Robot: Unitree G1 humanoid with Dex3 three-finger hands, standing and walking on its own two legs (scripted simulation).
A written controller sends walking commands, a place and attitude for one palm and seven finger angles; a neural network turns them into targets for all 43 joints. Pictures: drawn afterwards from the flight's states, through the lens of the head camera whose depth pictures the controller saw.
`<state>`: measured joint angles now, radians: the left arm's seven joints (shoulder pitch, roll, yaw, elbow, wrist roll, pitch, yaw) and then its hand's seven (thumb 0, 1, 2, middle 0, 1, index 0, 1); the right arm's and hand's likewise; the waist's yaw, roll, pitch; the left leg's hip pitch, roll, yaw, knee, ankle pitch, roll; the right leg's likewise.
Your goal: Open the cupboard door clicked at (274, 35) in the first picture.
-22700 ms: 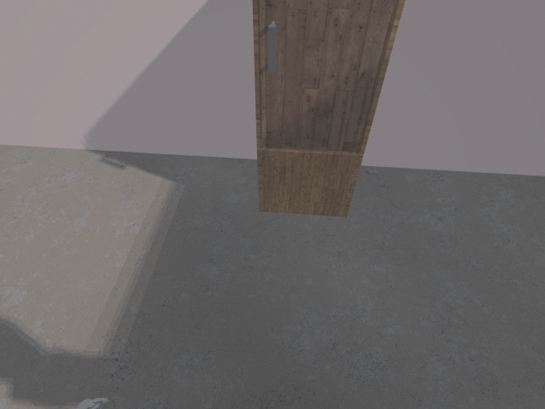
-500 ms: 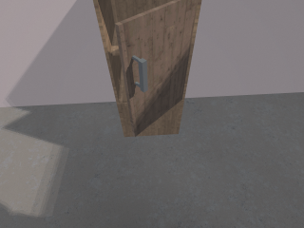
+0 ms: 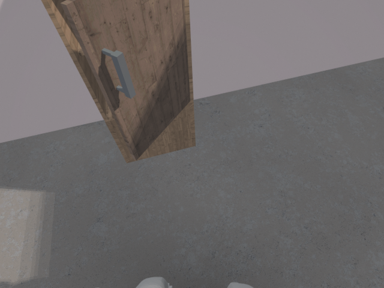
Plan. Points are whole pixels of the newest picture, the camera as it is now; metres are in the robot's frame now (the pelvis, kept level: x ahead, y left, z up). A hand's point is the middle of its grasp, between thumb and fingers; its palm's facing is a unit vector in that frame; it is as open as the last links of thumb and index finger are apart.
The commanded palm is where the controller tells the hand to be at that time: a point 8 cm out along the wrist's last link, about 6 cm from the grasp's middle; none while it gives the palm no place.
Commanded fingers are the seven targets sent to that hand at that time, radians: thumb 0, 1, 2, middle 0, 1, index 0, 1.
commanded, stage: walk to a spot facing it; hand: left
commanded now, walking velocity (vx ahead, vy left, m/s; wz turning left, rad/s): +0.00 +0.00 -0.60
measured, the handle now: (118, 73) +0.60 +0.24 +0.08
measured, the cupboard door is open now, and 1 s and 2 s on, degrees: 41 41 41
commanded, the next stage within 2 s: none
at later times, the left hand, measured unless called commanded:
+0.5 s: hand (121, 277) +0.15 +0.19 -0.15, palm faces -0.25 -0.92 -0.28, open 7.4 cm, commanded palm none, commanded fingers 0.00 0.90 0.90 -0.20 -0.30 -0.20 -0.30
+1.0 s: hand (167, 256) +0.20 +0.08 -0.14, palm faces -0.59 -0.78 -0.22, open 7.4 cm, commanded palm none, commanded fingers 0.00 0.90 0.90 -0.20 -0.30 -0.20 -0.30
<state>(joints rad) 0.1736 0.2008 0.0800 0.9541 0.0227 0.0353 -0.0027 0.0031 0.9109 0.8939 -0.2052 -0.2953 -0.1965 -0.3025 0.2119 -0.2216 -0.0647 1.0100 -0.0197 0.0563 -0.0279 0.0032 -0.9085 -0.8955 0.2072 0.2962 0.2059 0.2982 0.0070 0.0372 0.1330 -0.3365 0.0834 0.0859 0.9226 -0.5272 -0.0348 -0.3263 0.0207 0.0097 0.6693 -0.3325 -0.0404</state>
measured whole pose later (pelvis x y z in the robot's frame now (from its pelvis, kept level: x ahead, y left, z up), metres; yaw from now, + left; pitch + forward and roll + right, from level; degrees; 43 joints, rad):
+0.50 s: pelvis -0.01 +0.00 +0.00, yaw -18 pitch +0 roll +0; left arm 0.16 0.28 0.09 0.87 0.02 0.04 -0.04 0.00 0.91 0.89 -0.20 -0.30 -0.19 -0.30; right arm 0.19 -0.23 -0.04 0.88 -0.03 0.03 -0.02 0.00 -0.91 -0.90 0.21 0.30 0.21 0.30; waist 0.03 0.00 0.10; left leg -0.30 0.15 0.08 0.70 -0.41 -0.08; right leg -0.35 -0.01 -0.02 0.63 -0.25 -0.01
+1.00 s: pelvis -0.01 -0.02 +0.01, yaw -37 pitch +1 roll -1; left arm 0.15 0.25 0.08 0.90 0.02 0.05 -0.06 0.01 0.91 0.89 -0.20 -0.30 -0.19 -0.30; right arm 0.29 -0.23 -0.03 0.92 -0.04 0.00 -0.01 0.00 -0.91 -0.90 0.21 0.30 0.21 0.30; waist -0.01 0.02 0.06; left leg -0.25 0.18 0.15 0.58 -0.33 -0.07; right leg -0.31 -0.01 -0.09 0.63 -0.44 0.00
